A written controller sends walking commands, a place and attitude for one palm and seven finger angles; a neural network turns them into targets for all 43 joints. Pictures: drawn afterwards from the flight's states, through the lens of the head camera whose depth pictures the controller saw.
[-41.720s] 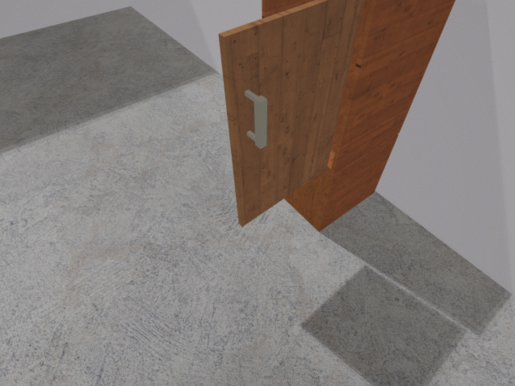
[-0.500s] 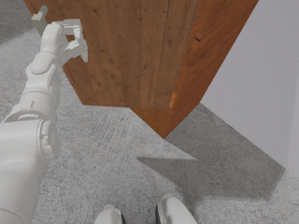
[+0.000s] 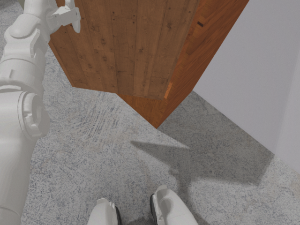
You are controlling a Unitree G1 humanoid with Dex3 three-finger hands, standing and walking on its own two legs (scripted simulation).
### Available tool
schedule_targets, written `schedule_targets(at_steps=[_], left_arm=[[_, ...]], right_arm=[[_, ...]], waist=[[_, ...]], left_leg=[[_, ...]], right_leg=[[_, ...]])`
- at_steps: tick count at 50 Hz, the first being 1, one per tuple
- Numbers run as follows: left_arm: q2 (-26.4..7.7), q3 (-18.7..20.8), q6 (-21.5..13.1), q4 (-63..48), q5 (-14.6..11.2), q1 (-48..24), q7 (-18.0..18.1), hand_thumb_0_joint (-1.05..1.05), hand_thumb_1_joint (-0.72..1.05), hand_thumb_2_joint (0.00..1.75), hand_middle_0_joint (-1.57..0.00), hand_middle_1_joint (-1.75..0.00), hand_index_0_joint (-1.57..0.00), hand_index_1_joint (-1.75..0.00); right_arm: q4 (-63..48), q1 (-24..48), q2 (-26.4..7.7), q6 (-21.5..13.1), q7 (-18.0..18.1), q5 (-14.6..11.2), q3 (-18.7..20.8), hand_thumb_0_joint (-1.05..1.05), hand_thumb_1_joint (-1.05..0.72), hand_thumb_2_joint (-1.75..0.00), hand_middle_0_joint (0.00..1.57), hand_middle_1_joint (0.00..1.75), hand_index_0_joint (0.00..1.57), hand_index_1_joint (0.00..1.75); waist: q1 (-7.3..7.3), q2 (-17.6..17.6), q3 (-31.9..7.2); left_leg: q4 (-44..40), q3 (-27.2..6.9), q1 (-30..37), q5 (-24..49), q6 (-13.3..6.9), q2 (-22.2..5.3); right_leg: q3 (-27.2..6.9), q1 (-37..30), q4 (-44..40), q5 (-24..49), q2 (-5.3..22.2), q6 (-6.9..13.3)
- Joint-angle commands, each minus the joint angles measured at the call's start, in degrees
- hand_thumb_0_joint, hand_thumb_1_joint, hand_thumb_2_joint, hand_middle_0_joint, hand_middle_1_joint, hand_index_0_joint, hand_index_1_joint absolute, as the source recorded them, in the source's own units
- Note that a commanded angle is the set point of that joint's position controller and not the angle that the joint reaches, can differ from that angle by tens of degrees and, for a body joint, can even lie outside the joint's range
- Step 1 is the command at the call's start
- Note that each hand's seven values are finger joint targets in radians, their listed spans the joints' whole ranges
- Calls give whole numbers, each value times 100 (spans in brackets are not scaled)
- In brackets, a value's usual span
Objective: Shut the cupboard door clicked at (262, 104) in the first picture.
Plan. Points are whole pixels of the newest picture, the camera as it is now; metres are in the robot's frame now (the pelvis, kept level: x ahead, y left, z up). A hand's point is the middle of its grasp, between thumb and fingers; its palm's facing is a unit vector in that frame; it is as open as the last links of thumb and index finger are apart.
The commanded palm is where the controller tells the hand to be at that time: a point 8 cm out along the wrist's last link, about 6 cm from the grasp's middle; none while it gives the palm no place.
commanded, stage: push the door shut along its arc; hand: left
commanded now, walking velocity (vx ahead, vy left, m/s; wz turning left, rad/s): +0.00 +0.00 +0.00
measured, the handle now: (33, 2) +0.63 +0.15 +0.13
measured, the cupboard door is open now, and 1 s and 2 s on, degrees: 35 25 25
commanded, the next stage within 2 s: pull the fist back off the door in 0.22 s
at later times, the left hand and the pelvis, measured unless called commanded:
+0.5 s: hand out of the picture +0.63 +0.03 +0.14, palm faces +0.08 -1.00 +0.04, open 3.2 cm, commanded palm +0.60 +0.06 +0.14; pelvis +0.01 +0.00 -0.01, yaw +0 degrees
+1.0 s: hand (88, 25) +0.55 +0.04 +0.13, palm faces +0.06 -1.00 +0.00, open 3.1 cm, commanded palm +0.52 +0.08 +0.14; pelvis +0.03 -0.02 +0.03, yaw +1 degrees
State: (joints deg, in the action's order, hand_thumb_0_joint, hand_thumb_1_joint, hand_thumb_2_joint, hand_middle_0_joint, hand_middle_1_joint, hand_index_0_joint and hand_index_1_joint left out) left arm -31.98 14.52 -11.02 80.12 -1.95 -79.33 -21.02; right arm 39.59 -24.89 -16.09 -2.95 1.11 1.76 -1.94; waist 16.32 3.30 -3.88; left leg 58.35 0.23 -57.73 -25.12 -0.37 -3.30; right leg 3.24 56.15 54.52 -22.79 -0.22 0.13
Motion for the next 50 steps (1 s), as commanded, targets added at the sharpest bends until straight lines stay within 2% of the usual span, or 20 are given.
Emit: schedule_targets(at_steps=[1,3,6,10,13,16,17,18,19,22,24,25,27,30,34,38,42,46,47,50], left_arm=[[-519,-113,-381,-1349,-73,-3577,-34,0,90,90,-130,-150,-130,-150],[-310,-226,-335,-1288,-58,-3734,-16,0,90,90,-130,-150,-130,-150],[-490,-116,-261,-1152,-21,-3837,-7,0,90,90,-130,-150,-130,-150],[-476,-147,-265,-1343,34,-4155,21,0,90,90,-130,-150,-130,-150],[-397,-197,-147,-1081,74,-4182,23,0,90,90,-130,-150,-130,-150],[-425,-214,-162,-1152,123,-4319,2,0,90,90,-130,-150,-130,-150],[-649,974,-24,-1160,-249,-4214,1168,0,90,90,-130,-150,-130,-150],[-371,787,54,-1012,-83,-3888,1773,0,90,90,-130,-150,-130,-150],[-251,968,2,-1086,-24,-3769,2297,0,90,90,-130,-150,-130,-150],[177,830,-380,-1594,690,-3508,3701,0,90,90,-130,-150,-130,-150],[439,402,-634,-1579,1213,-3475,4010,0,90,90,-130,-150,-130,-150],[386,296,-684,-1617,1308,-3452,3968,0,90,90,-130,-150,-130,-150],[391,167,-670,-1717,1194,-3558,3728,0,90,90,-130,-150,-130,-150],[-170,678,-581,-1726,811,-3343,3431,0,90,90,-130,-150,-130,-150],[-278,934,-959,-2078,650,-2690,3428,0,90,90,-130,-150,-130,-150],[373,526,-1129,-1761,700,-1482,3339,0,90,90,-130,-150,-130,-150],[968,189,-1030,-1931,351,-1091,3103,0,90,90,-130,-150,-130,-150],[1425,-88,-1223,-2407,92,-1044,3042,0,90,90,-130,-150,-130,-150],[1445,-131,-1288,-2490,91,-1105,3054,0,90,90,-130,-150,-130,-150],[1737,-396,-1496,-2913,135,-1103,3145,0,90,90,-130,-150,-130,-150]], right_arm=[[3,-1395,-1104,-88,51,38,447,0,-90,-90,20,30,20,30],[48,-1411,-1107,-95,26,65,467,0,-90,-90,20,30,20,30],[85,-1458,-1132,-78,31,77,453,0,-90,-90,20,30,20,30],[104,-1507,-1117,-99,14,105,463,0,-90,-90,20,30,20,30],[128,-1502,-1107,-78,8,114,448,0,-90,-90,20,30,20,30],[141,-1537,-1104,-82,11,127,445,0,-90,-90,20,30,20,30],[-106,-1771,-934,-120,-90,222,313,0,-90,-90,20,30,20,30],[-146,-1788,-921,-130,-215,265,312,0,-90,-90,20,30,20,30],[-151,-1883,-929,-127,-317,363,362,0,-90,-90,20,30,20,30],[-251,-1929,-837,-93,-656,604,445,0,-90,-90,20,30,20,30],[-153,-1987,-866,-50,-795,662,540,0,-90,-90,20,30,20,30],[-117,-2029,-890,11,-821,630,586,0,-90,-90,20,30,20,30],[-143,-1983,-903,114,-791,538,627,0,-90,-90,20,30,20,30],[-235,-1913,-901,241,-654,416,572,0,-90,-90,20,30,20,30],[-359,-1800,-781,204,-597,402,534,0,-90,-90,20,30,20,30],[-355,-1672,-754,212,-643,338,614,0,-90,-90,20,30,20,30],[-417,-1471,-761,290,-595,214,666,0,-90,-90,20,30,20,30],[-364,-1243,-710,277,-550,176,694,0,-90,-90,20,30,20,30],[-340,-1197,-699,268,-541,174,689,0,-90,-90,20,30,20,30],[-314,-1020,-639,217,-528,161,712,0,-90,-90,20,30,20,30]], waist=[[453,938,-3288],[536,984,-3200],[556,883,-3290],[609,1069,-3533],[684,959,-3293],[703,1069,-3479],[397,1229,-3626],[409,1029,-3641],[428,693,-3720],[284,839,-3784],[402,762,-3772],[409,685,-3806],[398,620,-3896],[170,524,-3977],[-83,233,-3821],[-189,-218,-3263],[-250,-333,-3025],[-308,-123,-2829],[-298,-195,-2774],[-369,178,-2969]], left_leg=[[-210,-500,3042,2523,-145,195],[-179,-534,3135,2495,-143,181],[-114,-563,3066,2555,-149,188],[-33,-564,3163,2703,-161,195],[7,-495,2878,2486,-180,216],[62,-513,2976,2626,-187,218],[15,-567,2490,2441,-101,124],[-51,-571,2297,2345,-77,135],[-80,-656,2335,2497,-75,119],[9,-474,2325,2733,-27,151],[-17,-471,2449,2832,-34,146],[-94,-429,2491,2789,-36,157],[-273,-311,2544,2585,-76,232],[-514,-180,2376,2426,-107,320],[-725,-60,2178,2350,-132,369],[-877,88,2059,2311,-129,392],[-1106,167,2378,2257,-121,430],[-1145,153,2796,2297,-99,427],[-1161,127,2790,2252,-96,417],[-1133,90,3209,2452,-59,410]], right_leg=[[-2,-377,-503,1789,-277,128],[37,-137,-498,1649,-293,127],[56,-126,-436,1679,-300,139],[64,-80,-344,1792,-320,147],[82,-59,-369,1724,-338,145],[93,-5,-303,1796,-346,162],[-10,-382,-400,1752,-258,92],[-2,-532,-347,1754,-246,44],[68,-580,-308,1828,-248,4],[71,-557,-281,2050,-237,-15],[65,-515,-303,2097,-246,-3],[42,-688,-378,2127,-239,1],[-30,-1158,-566,2274,-243,9],[-140,-1904,-731,2574,-233,16],[-217,-2577,-859,2942,-220,-6],[-224,-2776,-1003,3166,-221,-19],[-201,-2893,-1211,3188,-235,-16],[-165,-2669,-1274,3047,-234,-3],[-166,-2658,-1258,2995,-224,-5],[-123,-2495,-1165,2963,-203,23]])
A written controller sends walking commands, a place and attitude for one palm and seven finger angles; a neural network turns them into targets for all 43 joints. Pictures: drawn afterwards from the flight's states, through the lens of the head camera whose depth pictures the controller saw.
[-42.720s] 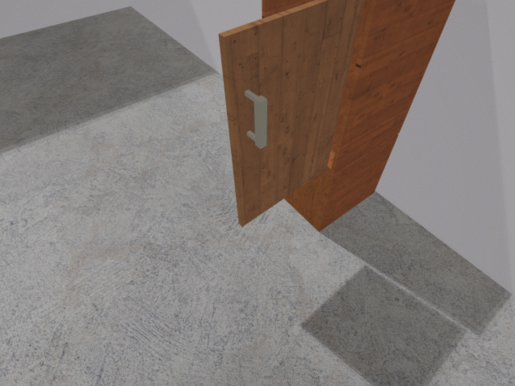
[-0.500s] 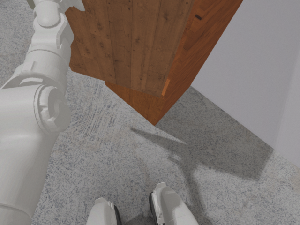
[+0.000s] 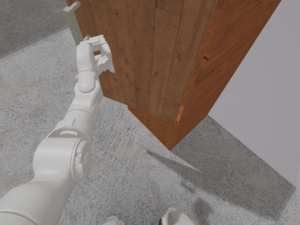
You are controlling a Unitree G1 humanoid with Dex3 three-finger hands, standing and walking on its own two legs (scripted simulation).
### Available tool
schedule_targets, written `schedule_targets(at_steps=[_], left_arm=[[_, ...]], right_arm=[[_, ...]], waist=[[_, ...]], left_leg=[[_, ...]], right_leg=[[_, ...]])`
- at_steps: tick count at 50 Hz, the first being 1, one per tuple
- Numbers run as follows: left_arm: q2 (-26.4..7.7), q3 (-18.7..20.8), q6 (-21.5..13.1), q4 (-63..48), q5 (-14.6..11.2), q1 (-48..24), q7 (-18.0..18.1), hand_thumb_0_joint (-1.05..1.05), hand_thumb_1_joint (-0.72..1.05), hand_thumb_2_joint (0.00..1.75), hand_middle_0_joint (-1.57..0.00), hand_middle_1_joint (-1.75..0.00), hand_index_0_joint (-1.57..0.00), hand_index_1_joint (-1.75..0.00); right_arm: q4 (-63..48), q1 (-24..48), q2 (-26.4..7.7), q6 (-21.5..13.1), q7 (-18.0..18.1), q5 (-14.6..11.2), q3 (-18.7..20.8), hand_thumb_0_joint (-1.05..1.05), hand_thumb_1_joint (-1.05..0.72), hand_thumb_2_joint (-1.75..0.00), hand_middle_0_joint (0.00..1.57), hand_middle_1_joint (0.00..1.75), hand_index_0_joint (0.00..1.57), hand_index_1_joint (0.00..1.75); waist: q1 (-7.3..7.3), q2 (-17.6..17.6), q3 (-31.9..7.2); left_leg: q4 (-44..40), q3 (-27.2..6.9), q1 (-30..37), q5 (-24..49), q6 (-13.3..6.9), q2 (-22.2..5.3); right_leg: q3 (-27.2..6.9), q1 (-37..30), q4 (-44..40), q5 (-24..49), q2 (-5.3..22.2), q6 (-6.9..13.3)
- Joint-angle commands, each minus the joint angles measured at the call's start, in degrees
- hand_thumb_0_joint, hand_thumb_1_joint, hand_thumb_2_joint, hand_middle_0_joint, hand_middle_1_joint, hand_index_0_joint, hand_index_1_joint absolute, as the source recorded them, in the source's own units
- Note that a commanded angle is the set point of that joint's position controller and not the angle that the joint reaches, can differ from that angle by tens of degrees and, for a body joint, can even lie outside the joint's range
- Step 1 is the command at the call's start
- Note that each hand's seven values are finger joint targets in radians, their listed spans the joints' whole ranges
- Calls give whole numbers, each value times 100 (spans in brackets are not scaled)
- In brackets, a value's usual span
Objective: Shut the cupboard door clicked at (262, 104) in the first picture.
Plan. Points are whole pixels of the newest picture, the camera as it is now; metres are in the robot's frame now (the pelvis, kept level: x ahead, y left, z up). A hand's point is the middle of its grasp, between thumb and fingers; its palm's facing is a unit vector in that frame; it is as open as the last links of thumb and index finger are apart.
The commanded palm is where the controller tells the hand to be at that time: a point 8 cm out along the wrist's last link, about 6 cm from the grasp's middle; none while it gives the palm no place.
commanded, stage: pull the fist back off the door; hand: left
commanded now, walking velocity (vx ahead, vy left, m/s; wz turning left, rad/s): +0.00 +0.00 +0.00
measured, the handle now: (79, 26) +0.66 +0.14 +0.11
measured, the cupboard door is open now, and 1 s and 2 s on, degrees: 25 25 25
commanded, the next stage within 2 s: draw the hand back to the body in 0.20 s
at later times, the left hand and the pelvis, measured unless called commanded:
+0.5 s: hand (106, 69) +0.47 +0.06 +0.12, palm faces +0.06 -1.00 -0.02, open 3.1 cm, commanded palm +0.42 +0.12 +0.13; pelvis -0.01 +0.00 +0.01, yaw -2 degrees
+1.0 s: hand (41, 131) +0.31 +0.16 +0.16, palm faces +0.11 -0.98 -0.19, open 3.1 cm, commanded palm +0.27 +0.22 +0.17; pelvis -0.01 +0.01 +0.04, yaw +0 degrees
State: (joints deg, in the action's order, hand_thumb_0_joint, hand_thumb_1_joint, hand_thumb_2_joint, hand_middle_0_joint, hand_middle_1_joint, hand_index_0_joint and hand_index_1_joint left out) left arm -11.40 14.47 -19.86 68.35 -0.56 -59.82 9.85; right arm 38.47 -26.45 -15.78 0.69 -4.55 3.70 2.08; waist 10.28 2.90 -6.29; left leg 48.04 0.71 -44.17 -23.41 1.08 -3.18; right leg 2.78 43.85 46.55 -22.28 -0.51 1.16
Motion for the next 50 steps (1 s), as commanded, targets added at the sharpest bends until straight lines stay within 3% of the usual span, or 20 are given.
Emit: schedule_targets(at_steps=[1,5,6,8,10,14,16,19,24,26,28,32,37,41,42,43,44,49,50], left_arm=[[-300,-388,-613,-1647,13,-2874,87,0,90,90,-130,-150,-130,-150],[-291,-391,-591,-1766,65,-2507,186,0,90,90,-130,-150,-130,-150],[-104,-535,-563,-1825,50,-2507,204,0,90,90,-130,-150,-130,-150],[-208,-448,-525,-1760,37,-2570,275,0,90,90,-130,-150,-130,-150],[-163,-488,-542,-1755,40,-2776,335,0,90,90,-130,-150,-130,-150],[-196,-423,-530,-1342,86,-2794,429,0,90,90,-130,-150,-130,-150],[-265,-322,-521,-1151,94,-2617,433,0,90,90,-130,-150,-130,-150],[-785,200,-555,-1400,63,-1749,322,0,90,90,-130,-150,-130,-150],[-760,91,-414,-2595,-100,-553,-57,0,90,90,-130,-150,-130,-150],[-551,-166,-267,-3220,-294,-333,-228,0,90,90,-130,-150,-130,-150],[-570,-221,-145,-3861,-463,-89,-371,0,90,90,-130,-150,-130,-150],[-337,-645,102,-4835,-608,414,-633,0,90,90,-130,-150,-130,-150],[-290,-719,619,-5385,-784,1510,-849,0,90,90,-127,-147,-127,-147],[-528,-548,988,-6064,-911,2229,-1006,0,90,90,-116,-135,-116,-135],[-762,-972,868,-6640,-449,2471,-835,0,90,90,-113,-132,-113,-132],[-825,-787,900,-6633,-438,2881,-724,0,90,90,-111,-129,-111,-129],[-821,-878,940,-6828,-403,3152,-687,0,90,90,-108,-126,-108,-126],[-1022,-688,1136,-7475,-319,4013,-599,0,90,90,-94,-111,-94,-111],[-966,-721,1173,-7632,-319,4108,-600,0,90,90,-92,-108,-92,-108]], right_arm=[[-174,-833,-673,-150,40,-27,321,0,-90,-90,20,30,20,30],[-250,-612,-652,-126,80,-74,304,0,-90,-90,20,30,20,30],[-265,-560,-635,-125,79,-65,296,0,-90,-90,20,30,20,30],[-263,-483,-642,-107,109,-75,293,0,-90,-90,20,30,20,30],[-251,-404,-619,-117,141,-91,260,0,-90,-90,20,30,20,30],[-203,-379,-633,-151,172,-59,240,0,-90,-90,20,30,20,30],[-230,-327,-629,-162,171,-53,218,0,-90,-90,20,30,20,30],[-448,-292,-642,-140,178,-65,197,0,-90,-90,20,30,20,30],[-804,-46,-586,-85,257,-234,206,0,-90,-90,20,30,20,30],[-858,152,-579,-120,310,-339,211,0,-90,-90,20,30,20,30],[-872,293,-580,-184,378,-410,227,0,-90,-90,20,30,20,30],[-844,638,-503,-351,500,-516,183,0,-90,-90,20,30,20,30],[-938,1143,-471,-522,605,-626,81,0,-90,-90,20,30,20,30],[-1119,1563,-456,-577,695,-668,-19,0,-90,-90,20,30,20,30],[-1217,1697,-301,-483,771,-661,-38,0,-90,-90,20,30,20,30],[-1225,1779,-327,-440,832,-639,-35,0,-90,-90,20,30,20,30],[-1237,1864,-341,-398,868,-638,-73,0,-90,-90,20,30,20,30],[-1276,2108,-280,-280,949,-586,-184,0,-90,-90,20,30,20,30],[-1303,2170,-241,-272,959,-581,-222,0,-90,-90,20,30,20,30]], waist=[[215,71,-2714],[56,27,-2709],[84,-56,-2654],[93,-317,-2483],[137,-298,-2455],[205,-586,-2208],[129,-555,-2267],[-307,-475,-2600],[-588,-711,-2513],[-546,-705,-2293],[-592,-739,-2186],[-616,-261,-1801],[-810,-233,-1163],[-1020,-394,-1023],[-906,-458,-923],[-941,-605,-700],[-986,-428,-631],[-1047,-510,-258],[-1038,-375,-186]], left_leg=[[-86,28,1860,2302,-200,383],[-164,37,1912,2389,-180,383],[-188,35,1909,2350,-180,381],[-249,31,1786,2151,-183,378],[-258,25,1797,2109,-184,380],[-293,10,1603,1793,-205,384],[-291,20,1496,1697,-193,397],[-440,100,1525,1826,-191,434],[-750,240,1660,1872,-228,411],[-880,279,1849,1731,-239,382],[-1002,289,2060,1710,-261,362],[-1230,258,2502,1603,-258,341],[-1542,219,2667,1269,-248,363],[-1735,191,2843,1341,-250,373],[-2017,233,3106,1378,-273,391],[-2106,206,3118,1368,-275,371],[-2197,199,3244,1470,-285,371],[-2552,197,3630,1665,-286,324],[-2616,210,3704,1645,-278,322]], right_leg=[[-58,-1246,-339,2897,-174,-82],[-57,-1373,-295,2951,-146,-67],[-40,-1371,-297,2915,-149,-79],[-54,-1443,-351,2793,-152,-91],[-71,-1382,-349,2751,-135,-98],[-79,-1291,-406,2454,-129,-108],[-97,-1308,-389,2380,-117,-103],[-123,-1891,-385,2577,-116,-54],[-150,-2597,-643,2880,-145,-53],[-150,-2629,-840,2765,-165,-73],[-152,-2770,-996,2727,-175,-82],[-101,-2676,-1218,2361,-168,-73],[-49,-2657,-1511,1766,-131,-71],[-50,-2956,-1630,1745,-66,-62],[-217,-3086,-1927,1651,29,-105],[-172,-3136,-2019,1575,23,-112],[-176,-3249,-2115,1647,34,-101],[-116,-3565,-2474,1779,20,-110],[-110,-3576,-2519,1749,39,-119]])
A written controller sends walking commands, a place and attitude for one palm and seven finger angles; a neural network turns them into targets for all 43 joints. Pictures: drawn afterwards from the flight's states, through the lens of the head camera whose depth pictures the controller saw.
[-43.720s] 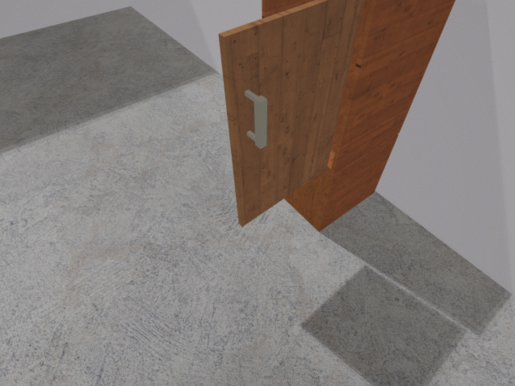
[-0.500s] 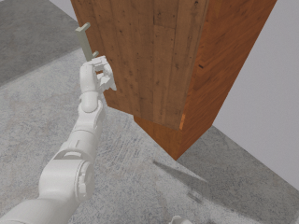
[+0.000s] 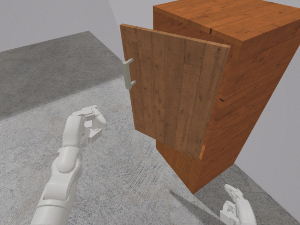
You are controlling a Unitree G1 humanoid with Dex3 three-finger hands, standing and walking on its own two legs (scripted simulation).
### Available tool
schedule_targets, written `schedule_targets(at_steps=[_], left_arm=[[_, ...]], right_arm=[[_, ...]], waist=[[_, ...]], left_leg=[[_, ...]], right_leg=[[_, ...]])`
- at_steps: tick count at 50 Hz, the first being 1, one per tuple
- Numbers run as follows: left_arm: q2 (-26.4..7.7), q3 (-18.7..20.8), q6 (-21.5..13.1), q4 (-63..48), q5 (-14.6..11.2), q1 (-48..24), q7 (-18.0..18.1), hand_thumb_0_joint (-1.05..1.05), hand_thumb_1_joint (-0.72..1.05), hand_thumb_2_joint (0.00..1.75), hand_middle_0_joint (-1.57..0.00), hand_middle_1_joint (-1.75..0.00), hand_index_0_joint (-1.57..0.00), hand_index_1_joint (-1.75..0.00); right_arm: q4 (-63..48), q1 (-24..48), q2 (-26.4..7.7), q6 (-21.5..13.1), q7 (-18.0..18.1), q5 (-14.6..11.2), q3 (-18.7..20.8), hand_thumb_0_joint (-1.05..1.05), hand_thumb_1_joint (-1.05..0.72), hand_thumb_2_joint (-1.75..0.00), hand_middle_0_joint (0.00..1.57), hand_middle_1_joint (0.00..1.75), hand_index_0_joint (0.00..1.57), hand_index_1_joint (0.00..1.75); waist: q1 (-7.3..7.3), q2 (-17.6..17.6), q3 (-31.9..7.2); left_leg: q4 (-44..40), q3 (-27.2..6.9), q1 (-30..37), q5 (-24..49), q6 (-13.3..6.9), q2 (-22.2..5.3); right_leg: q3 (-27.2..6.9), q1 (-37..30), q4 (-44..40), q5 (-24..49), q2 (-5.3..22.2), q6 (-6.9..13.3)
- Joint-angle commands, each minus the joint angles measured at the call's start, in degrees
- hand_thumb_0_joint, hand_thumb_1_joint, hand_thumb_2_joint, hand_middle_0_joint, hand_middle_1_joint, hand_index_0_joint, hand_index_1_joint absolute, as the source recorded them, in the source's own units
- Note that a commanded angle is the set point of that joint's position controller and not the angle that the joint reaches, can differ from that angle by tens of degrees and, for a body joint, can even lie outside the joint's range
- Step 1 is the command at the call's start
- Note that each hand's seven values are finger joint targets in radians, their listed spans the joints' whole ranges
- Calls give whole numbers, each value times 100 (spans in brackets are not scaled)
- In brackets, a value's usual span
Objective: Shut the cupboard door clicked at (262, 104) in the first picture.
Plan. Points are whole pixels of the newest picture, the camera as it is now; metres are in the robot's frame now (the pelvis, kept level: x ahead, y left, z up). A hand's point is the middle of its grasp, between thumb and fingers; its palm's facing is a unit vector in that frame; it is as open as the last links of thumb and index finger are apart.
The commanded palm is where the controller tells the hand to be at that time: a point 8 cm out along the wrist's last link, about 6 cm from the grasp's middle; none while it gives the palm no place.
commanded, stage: draw the hand back to the body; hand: left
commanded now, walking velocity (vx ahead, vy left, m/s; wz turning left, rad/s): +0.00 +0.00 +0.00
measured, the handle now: (129, 73) +0.67 +0.13 +0.07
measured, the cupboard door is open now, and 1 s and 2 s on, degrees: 25 25 25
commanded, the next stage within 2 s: step back with the hand held close in 0.90 s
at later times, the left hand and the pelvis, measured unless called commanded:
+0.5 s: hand (25, 160) +0.21 +0.27 +0.16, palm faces +0.45 -0.79 -0.41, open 5.9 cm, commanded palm +0.15 +0.31 +0.18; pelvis +0.02 +0.01 +0.01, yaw +1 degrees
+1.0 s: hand (20, 162) +0.20 +0.28 +0.16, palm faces +0.47 -0.78 -0.41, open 7.4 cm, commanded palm +0.15 +0.31 +0.18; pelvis +0.01 +0.01 +0.01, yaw +1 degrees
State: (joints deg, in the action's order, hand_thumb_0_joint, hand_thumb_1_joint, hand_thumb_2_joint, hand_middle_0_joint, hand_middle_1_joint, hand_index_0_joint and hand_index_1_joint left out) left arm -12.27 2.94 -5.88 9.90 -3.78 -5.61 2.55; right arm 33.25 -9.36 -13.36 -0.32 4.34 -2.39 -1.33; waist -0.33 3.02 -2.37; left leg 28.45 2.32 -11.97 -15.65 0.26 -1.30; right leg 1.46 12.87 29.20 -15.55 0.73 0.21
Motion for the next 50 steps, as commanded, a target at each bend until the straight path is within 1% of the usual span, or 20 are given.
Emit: schedule_targets(at_steps=[1,4,5,6,10,12,17,19,21,22,26,27,30,34,36,39,41,44,48,50], left_arm=[[-909,469,-200,-1931,28,-1247,146,0,90,90,-89,-105,-89,-105],[-1010,585,-123,-2282,50,-803,176,0,90,90,-81,-96,-81,-96],[-1004,611,-120,-2571,49,-675,189,0,90,90,-78,-93,-78,-93],[-1047,677,-110,-2728,49,-493,211,0,90,90,-75,-90,-75,-90],[-1193,938,-67,-3188,42,229,252,0,90,90,-64,-78,-64,-78],[-1357,1230,-66,-3274,38,653,305,0,90,90,-58,-72,-58,-72],[-1577,1692,-140,-3817,44,1520,369,0,90,90,-45,-57,-45,-57],[-1740,1937,-158,-3882,42,1955,401,0,90,90,-39,-51,-39,-51],[-1764,2071,-192,-4077,39,2176,424,0,90,90,-34,-45,-34,-45],[-1760,2170,-188,-3959,23,2424,432,0,90,90,-31,-42,-31,-42],[-1977,2597,-261,-4155,0,2918,464,0,90,90,-20,-30,-20,-30],[-1730,2330,-268,-4133,15,2782,445,0,90,90,-20,-30,-20,-30],[-1639,2123,-268,-4072,59,2421,473,0,90,90,-20,-30,-20,-30],[-1831,2285,-292,-4007,92,2409,528,0,90,90,-20,-30,-20,-30],[-1831,2296,-324,-4183,100,2405,529,0,90,90,-20,-30,-20,-30],[-1959,2466,-314,-4117,81,2619,521,0,90,90,-20,-30,-20,-30],[-1877,2410,-334,-4295,79,2589,507,0,90,90,-20,-30,-20,-30],[-1865,2453,-277,-4092,53,2735,483,0,90,90,-20,-30,-20,-30],[-1781,2386,-277,-4182,55,2670,468,0,90,90,-20,-30,-20,-30],[-1775,2362,-274,-4200,48,2718,460,0,90,90,-20,-30,-20,-30]], right_arm=[[-771,488,-466,-170,76,45,102,0,-90,-90,20,30,20,30],[-761,540,-486,-196,76,83,68,0,-90,-90,20,30,20,30],[-800,560,-454,-210,66,96,55,0,-90,-90,20,30,20,30],[-805,567,-452,-229,67,120,50,0,-90,-90,20,30,20,30],[-819,640,-451,-277,64,152,44,0,-90,-90,20,30,20,30],[-793,643,-446,-300,75,178,61,0,-90,-90,20,30,20,30],[-765,664,-438,-420,56,191,104,0,-90,-90,20,30,20,30],[-729,650,-481,-479,53,198,144,0,-90,-90,20,30,20,30],[-725,626,-464,-536,54,194,156,0,-90,-90,20,30,20,30],[-698,600,-456,-553,59,197,170,0,-90,-90,20,30,20,30],[-681,585,-468,-641,70,169,227,0,-90,-90,20,30,20,30],[-645,571,-468,-666,72,161,224,0,-90,-90,20,30,20,30],[-576,518,-555,-764,114,167,259,0,-90,-90,20,30,20,30],[-527,511,-589,-849,162,193,278,0,-90,-90,20,30,20,30],[-562,551,-535,-877,161,198,256,0,-90,-90,20,30,20,30],[-530,562,-525,-879,154,213,241,0,-90,-90,20,30,20,30],[-565,568,-474,-885,137,208,225,0,-90,-90,20,30,20,30],[-552,546,-491,-865,125,214,225,0,-90,-90,20,30,20,30],[-590,522,-470,-854,108,214,227,0,-90,-90,20,30,20,30],[-611,524,-487,-863,104,209,232,0,-90,-90,20,30,20,30]], waist=[[21,-241,-542],[-26,-34,-389],[-35,120,-526],[-53,-32,-598],[-118,79,-479],[-163,-190,-440],[-257,64,-449],[-297,-66,-335],[-301,38,-335],[-309,-150,-195],[-358,-18,-89],[-279,10,13],[-198,-57,173],[-273,-157,16],[-305,-10,-158],[-349,51,-52],[-337,238,-121],[-343,131,83],[-310,188,13],[-316,29,-17]], left_leg=[[-708,48,549,886,-178,134],[-836,17,665,954,-162,141],[-846,6,766,1036,-153,144],[-842,-2,815,1171,-157,143],[-889,-15,787,1289,-130,142],[-872,-19,756,1392,-134,134],[-831,-26,702,1592,-99,129],[-821,-35,625,1641,-99,115],[-799,-21,627,1702,-99,112],[-804,-12,542,1681,-105,107],[-805,17,478,1577,-108,87],[-817,34,485,1452,-109,97],[-865,20,537,1122,-145,90],[-877,-3,567,1092,-171,121],[-844,20,603,1187,-166,134],[-828,35,523,1246,-151,142],[-808,46,555,1396,-123,130],[-830,54,471,1359,-112,108],[-839,58,523,1332,-106,101],[-845,36,514,1402,-114,87]], right_leg=[[38,-507,-832,1066,-91,-11],[57,-617,-977,1061,-108,14],[73,-701,-954,1129,-96,21],[100,-790,-941,1281,-106,17],[114,-900,-978,1337,-96,5],[153,-934,-959,1443,-110,-9],[177,-1009,-894,1520,-89,-7],[188,-1003,-912,1521,-95,-15],[201,-976,-870,1545,-78,-24],[218,-930,-873,1541,-82,-41],[199,-873,-892,1385,-75,-45],[200,-746,-919,1249,-69,-58],[182,-522,-1026,875,-70,-76],[170,-641,-1015,832,-67,-58],[162,-740,-963,940,-57,-54],[142,-810,-1004,1049,-59,-39],[148,-846,-946,1195,-59,-31],[149,-795,-1008,1172,-74,-32],[158,-757,-982,1133,-86,-39],[168,-805,-967,1186,-83,-42]])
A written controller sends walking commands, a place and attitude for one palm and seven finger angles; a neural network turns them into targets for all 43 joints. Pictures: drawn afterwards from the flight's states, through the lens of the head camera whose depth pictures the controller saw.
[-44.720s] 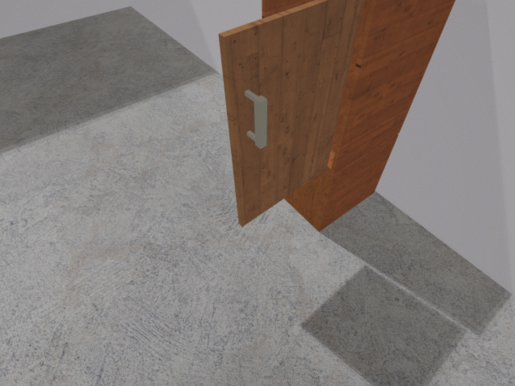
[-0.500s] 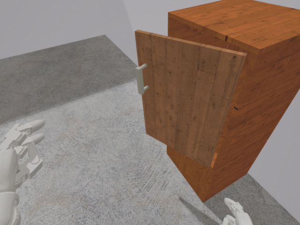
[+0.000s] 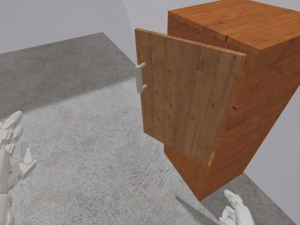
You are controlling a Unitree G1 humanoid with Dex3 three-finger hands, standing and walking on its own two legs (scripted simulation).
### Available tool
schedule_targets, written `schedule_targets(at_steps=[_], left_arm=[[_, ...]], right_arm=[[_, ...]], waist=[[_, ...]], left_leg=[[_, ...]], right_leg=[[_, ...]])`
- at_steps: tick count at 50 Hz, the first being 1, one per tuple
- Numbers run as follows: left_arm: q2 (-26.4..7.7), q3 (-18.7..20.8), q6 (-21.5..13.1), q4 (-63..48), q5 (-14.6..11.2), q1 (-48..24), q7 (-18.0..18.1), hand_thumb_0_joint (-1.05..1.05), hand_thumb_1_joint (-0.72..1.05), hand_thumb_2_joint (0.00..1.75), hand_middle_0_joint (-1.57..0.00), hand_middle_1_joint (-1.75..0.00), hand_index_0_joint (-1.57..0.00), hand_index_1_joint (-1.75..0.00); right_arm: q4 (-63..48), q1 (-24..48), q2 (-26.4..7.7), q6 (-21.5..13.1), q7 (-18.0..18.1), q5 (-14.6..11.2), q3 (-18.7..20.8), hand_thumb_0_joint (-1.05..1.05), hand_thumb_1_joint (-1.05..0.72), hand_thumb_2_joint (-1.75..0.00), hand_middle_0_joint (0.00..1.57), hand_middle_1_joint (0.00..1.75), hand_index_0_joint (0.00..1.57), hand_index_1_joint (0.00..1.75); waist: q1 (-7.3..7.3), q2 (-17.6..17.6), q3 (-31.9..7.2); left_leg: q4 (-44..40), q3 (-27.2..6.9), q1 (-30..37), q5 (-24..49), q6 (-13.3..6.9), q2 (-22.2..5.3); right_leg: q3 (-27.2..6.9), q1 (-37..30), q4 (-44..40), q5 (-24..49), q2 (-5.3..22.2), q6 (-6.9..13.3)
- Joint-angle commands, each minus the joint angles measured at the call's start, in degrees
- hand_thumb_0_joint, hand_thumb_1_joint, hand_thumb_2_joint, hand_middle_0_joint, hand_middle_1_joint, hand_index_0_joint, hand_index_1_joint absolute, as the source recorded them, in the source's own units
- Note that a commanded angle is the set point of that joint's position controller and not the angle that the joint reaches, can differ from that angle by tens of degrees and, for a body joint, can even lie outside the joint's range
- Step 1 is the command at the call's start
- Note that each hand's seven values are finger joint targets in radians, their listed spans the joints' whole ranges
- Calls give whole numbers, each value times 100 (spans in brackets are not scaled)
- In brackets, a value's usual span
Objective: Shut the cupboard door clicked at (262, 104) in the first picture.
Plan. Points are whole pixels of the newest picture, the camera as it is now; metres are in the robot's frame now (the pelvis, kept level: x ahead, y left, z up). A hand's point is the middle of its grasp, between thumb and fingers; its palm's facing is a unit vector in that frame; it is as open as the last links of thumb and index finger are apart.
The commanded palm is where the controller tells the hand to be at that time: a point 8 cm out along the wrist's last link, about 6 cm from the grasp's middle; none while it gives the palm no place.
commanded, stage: step back with the hand held close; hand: left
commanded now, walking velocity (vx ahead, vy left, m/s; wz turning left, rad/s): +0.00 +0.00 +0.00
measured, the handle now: (141, 77) +0.66 +0.12 +0.06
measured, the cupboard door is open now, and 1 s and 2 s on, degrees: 25 25 25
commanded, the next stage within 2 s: stop stepping back and stand still in 1.48 s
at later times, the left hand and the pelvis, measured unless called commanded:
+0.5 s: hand (10, 176) +0.15 +0.30 +0.15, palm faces +0.41 -0.76 -0.50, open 7.4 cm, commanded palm +0.09 +0.32 +0.17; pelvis -0.05 +0.03 -0.01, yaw -1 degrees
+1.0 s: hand out of the picture +0.07 +0.30 +0.16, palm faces +0.49 -0.72 -0.49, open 7.4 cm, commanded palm +0.00 +0.33 +0.17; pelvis -0.12 +0.02 -0.03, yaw +4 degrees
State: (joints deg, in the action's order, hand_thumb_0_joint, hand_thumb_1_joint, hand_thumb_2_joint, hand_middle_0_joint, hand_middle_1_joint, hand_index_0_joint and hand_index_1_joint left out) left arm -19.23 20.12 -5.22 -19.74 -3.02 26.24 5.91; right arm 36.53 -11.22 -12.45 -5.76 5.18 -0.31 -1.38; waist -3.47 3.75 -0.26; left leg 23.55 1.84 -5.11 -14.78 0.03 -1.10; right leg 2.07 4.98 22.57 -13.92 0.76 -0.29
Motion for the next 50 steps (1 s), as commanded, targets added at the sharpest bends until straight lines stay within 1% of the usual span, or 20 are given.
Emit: schedule_targets(at_steps=[1,2,3,5,10,14,16,19,20,24,27,29,32,34,36,40,43,46,49,50], left_arm=[[-1071,645,-320,-1181,-31,-438,121,0,90,90,-20,-30,-20,-30],[-1661,1163,-527,-1483,-24,-1008,152,0,90,90,-20,-30,-20,-30],[-1362,917,-550,-1074,-31,-510,121,0,90,90,-20,-30,-20,-30],[-1278,816,-655,-1166,-6,-296,118,0,90,90,-20,-30,-20,-30],[-1481,1019,-671,-1525,-49,157,221,0,90,90,-20,-30,-20,-30],[-1729,1277,-618,-1607,-79,356,285,0,90,90,-20,-30,-20,-30],[-1597,1165,-615,-1598,-90,392,296,0,90,90,-20,-30,-20,-30],[-1741,1325,-664,-1637,-66,460,339,0,90,90,-20,-30,-20,-30],[-1585,1178,-691,-1673,-66,454,335,0,90,90,-20,-30,-20,-30],[-1704,1344,-842,-1778,35,265,366,0,90,90,-20,-30,-20,-30],[-1502,1204,-957,-1765,92,95,377,0,90,90,-20,-30,-20,-30],[-1650,1353,-1037,-1767,175,-38,398,0,90,90,-20,-30,-20,-30],[-1480,1209,-1132,-1816,196,-197,411,0,90,90,-20,-30,-20,-30],[-1638,1297,-1172,-1921,228,-339,435,0,90,90,-20,-30,-20,-30],[-1514,1126,-1198,-1946,183,-382,461,0,90,90,-20,-30,-20,-30],[-1587,1152,-1247,-1972,148,-272,538,0,90,90,-20,-30,-20,-30],[-1633,1326,-1303,-1878,169,-38,569,0,90,90,-20,-30,-20,-30],[-1652,1462,-1361,-1962,197,81,539,0,90,90,-20,-30,-20,-30],[-1743,1697,-1415,-1843,269,269,472,0,90,90,-20,-30,-20,-30],[-1624,1629,-1408,-1744,296,296,446,0,90,90,-20,-30,-20,-30]], right_arm=[[-928,714,-577,-308,25,-1,247,0,-90,-90,20,30,20,30],[-1070,658,-803,-168,-7,-30,319,0,-90,-90,20,30,20,30],[-1005,657,-734,-95,3,-23,323,0,-90,-90,20,30,20,30],[-1036,693,-692,-3,-5,-23,322,0,-90,-90,20,30,20,30],[-1189,639,-770,205,44,-55,400,0,-90,-90,20,30,20,30],[-1290,651,-803,355,95,-60,427,0,-90,-90,20,30,20,30],[-1352,616,-782,409,98,-82,415,0,-90,-90,20,30,20,30],[-1352,631,-859,397,117,-63,440,0,-90,-90,20,30,20,30],[-1382,609,-817,386,114,-80,405,0,-90,-90,20,30,20,30],[-1384,584,-929,257,117,-59,425,0,-90,-90,20,30,20,30],[-1413,490,-903,150,99,-81,397,0,-90,-90,20,30,20,30],[-1364,446,-940,60,97,-55,409,0,-90,-90,20,30,20,30],[-1333,331,-889,-48,75,-52,400,0,-90,-90,20,30,20,30],[-1259,279,-905,-109,56,-13,413,0,-90,-90,20,30,20,30],[-1213,258,-799,-149,30,6,366,0,-90,-90,20,30,20,30],[-1094,227,-747,-177,11,36,328,0,-90,-90,20,30,20,30],[-1125,264,-831,-182,24,19,355,0,-90,-90,20,30,20,30],[-1176,324,-873,-236,30,-16,384,0,-90,-90,20,30,20,30],[-1209,364,-953,-340,18,-5,478,0,-90,-90,20,30,20,30],[-1245,370,-965,-340,12,-13,490,0,-90,-90,20,30,20,30]], waist=[[3,-25,-219],[233,-65,-23],[251,-436,-122],[265,-453,-403],[288,-115,-1088],[268,-156,-1182],[298,-254,-1074],[263,-37,-986],[283,23,-908],[258,299,-657],[313,370,-378],[301,378,-341],[345,115,-338],[361,-152,-296],[396,-373,-190],[421,-320,-290],[385,68,-388],[342,484,-591],[294,732,-699],[310,730,-455]], left_leg=[[-328,126,-143,1323,-104,68],[17,68,-642,900,-187,-80],[202,5,-649,772,-183,-47],[378,-4,-671,936,-156,-33],[403,-103,-583,2504,-109,-227],[410,-168,-783,2759,-98,-312],[354,-191,-1017,2424,-105,-349],[122,-322,-1467,1723,-179,-421],[11,-386,-1700,1424,-209,-463],[-428,-623,-2896,-369,-404,-607],[-638,-732,-3739,-1825,-515,-680],[-640,-791,-4083,-2326,-563,-705],[-251,-662,-4079,-2505,-535,-580],[159,-563,-3721,-2425,-426,-375],[566,-432,-3136,-2074,-295,-187],[588,-465,-2581,-1673,-213,-138],[-19,-752,-3365,-2148,-377,-426],[-488,-1048,-4113,-2266,-533,-756],[-664,-1182,-4886,-2939,-720,-1074],[-630,-1153,-5317,-3341,-769,-1139]], right_leg=[[87,25,-322,1061,-85,-4],[-285,416,-496,1331,218,52],[-381,543,-503,1342,395,100],[-406,529,-333,1622,564,165],[-163,182,430,2859,448,79],[-168,167,656,2973,379,23],[-205,214,698,2698,365,15],[-201,141,767,2103,259,-30],[-176,95,840,1823,203,-52],[-211,-407,1171,1192,10,-111],[-268,-581,1455,802,-31,-108],[-329,-703,1554,588,-55,-107],[-571,-421,1403,254,68,-44],[-878,131,878,-326,249,65],[-1108,972,343,-986,478,193],[-964,1464,26,-1393,564,245],[-653,641,640,-952,204,79],[-427,-343,1635,195,-130,-7],[-464,-1084,2305,551,-369,-83],[-590,-1148,2437,331,-398,-81]])
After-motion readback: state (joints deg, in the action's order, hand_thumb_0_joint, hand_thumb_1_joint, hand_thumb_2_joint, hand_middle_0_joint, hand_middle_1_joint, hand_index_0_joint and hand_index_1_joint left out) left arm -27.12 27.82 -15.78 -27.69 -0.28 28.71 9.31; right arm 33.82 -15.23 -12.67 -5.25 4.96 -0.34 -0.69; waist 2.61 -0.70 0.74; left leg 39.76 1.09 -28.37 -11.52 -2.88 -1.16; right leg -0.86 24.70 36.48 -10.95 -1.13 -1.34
